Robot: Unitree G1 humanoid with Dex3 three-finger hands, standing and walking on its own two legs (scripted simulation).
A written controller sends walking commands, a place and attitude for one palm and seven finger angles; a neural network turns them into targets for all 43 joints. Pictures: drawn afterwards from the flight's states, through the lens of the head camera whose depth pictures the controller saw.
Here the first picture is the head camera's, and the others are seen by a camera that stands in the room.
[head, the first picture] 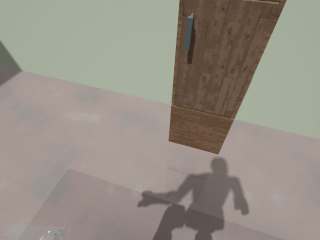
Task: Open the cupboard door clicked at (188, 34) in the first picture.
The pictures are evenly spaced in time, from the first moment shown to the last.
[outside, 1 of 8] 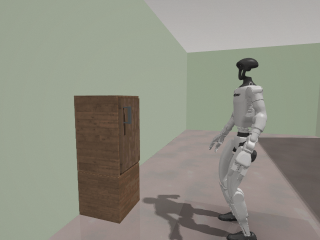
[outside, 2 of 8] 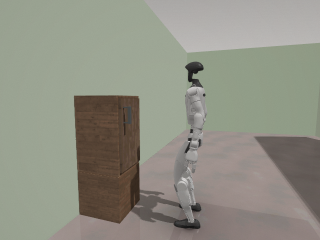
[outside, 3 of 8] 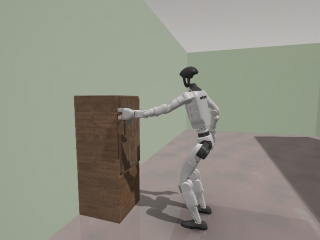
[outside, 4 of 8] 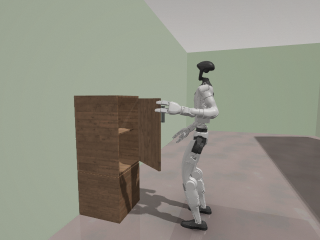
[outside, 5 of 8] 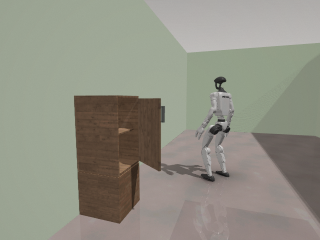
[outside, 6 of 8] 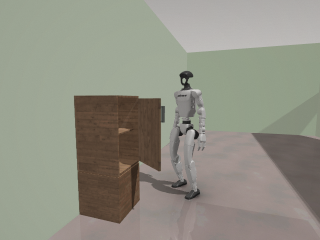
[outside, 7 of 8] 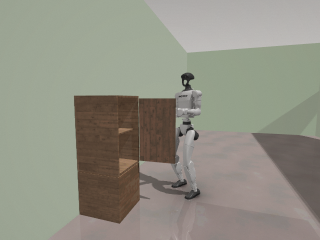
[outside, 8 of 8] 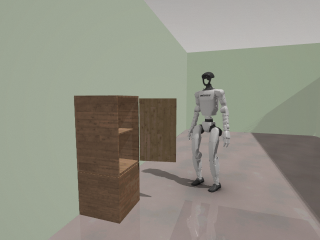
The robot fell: no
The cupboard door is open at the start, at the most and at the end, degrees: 0 101 100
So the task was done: yes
